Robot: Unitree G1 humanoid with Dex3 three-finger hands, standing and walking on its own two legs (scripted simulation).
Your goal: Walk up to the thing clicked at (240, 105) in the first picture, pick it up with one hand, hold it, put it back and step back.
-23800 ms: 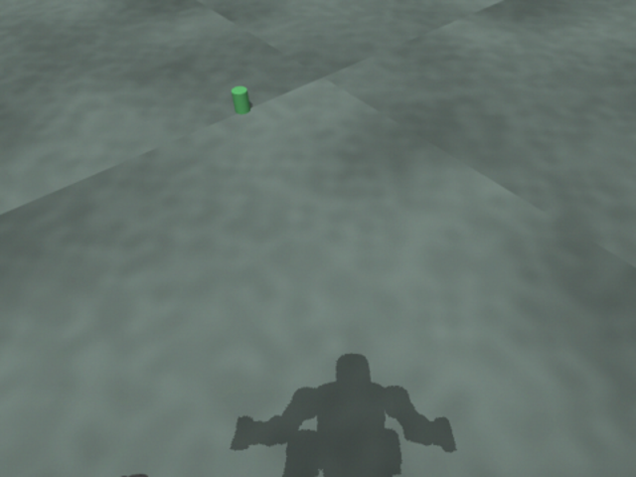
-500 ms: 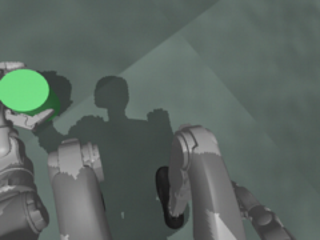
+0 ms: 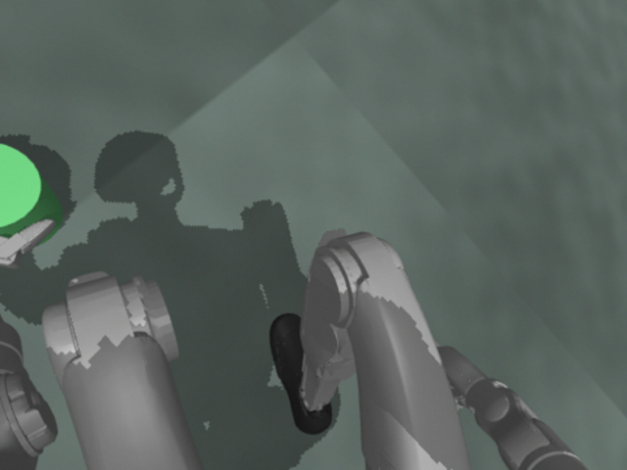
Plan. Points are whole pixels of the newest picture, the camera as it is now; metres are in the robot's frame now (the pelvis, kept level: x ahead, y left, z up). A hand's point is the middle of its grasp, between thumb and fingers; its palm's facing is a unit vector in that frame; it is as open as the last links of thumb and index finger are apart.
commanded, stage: lower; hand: left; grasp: from the side
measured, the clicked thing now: (5, 201) +0.42 +0.28 -0.17
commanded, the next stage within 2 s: loosen in 1.00 s
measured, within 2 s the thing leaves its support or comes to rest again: rests again in 1.02 s
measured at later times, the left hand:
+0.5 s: hand out of the picture +0.42 +0.28 -0.17, palm faces +0.34 -0.94 +0.01, open 11.7 cm
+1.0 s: hand (3, 211) +0.41 +0.28 -0.19, palm faces +0.36 -0.93 +0.01, open 11.7 cm
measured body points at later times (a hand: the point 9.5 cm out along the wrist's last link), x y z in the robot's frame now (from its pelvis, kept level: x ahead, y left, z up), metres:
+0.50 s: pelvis -0.01 +0.01 -0.01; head +0.22 +0.17 +0.33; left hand +0.39 +0.33 -0.17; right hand +0.15 -0.25 -0.05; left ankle +0.07 +0.13 -0.26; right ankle +0.12 -0.12 -0.26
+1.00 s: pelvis -0.01 +0.01 -0.01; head +0.23 +0.19 +0.32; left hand +0.39 +0.33 -0.19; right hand +0.15 -0.24 -0.04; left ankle +0.07 +0.13 -0.26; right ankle +0.12 -0.12 -0.26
